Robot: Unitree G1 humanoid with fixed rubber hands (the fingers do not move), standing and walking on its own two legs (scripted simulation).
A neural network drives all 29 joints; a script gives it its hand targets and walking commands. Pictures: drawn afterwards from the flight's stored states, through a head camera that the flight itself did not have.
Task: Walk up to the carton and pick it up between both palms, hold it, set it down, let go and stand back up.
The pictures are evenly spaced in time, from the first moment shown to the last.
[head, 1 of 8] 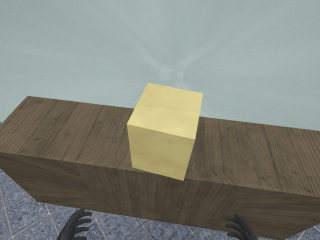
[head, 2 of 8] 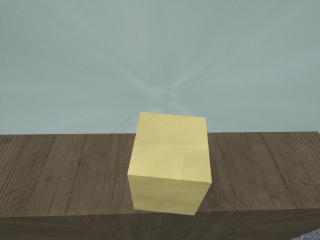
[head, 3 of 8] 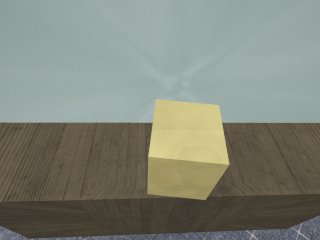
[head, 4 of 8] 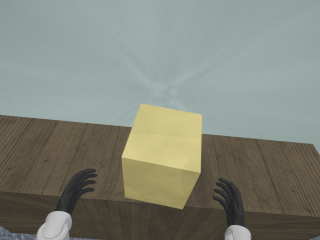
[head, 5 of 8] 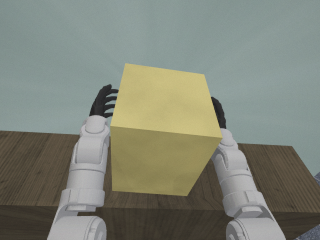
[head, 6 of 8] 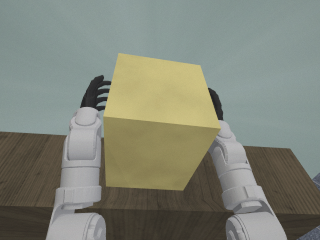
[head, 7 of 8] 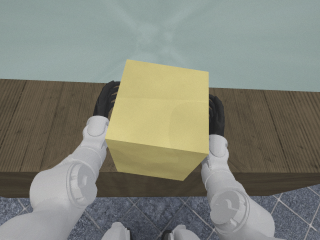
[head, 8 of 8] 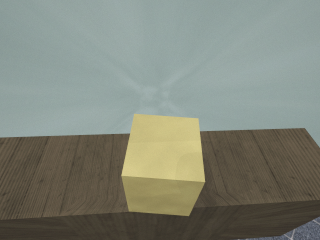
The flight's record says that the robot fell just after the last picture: no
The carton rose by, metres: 0.25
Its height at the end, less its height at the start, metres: +0.00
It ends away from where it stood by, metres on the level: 0.01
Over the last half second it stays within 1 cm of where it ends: yes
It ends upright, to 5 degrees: yes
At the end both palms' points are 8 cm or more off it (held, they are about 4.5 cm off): yes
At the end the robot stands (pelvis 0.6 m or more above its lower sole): yes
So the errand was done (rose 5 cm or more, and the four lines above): yes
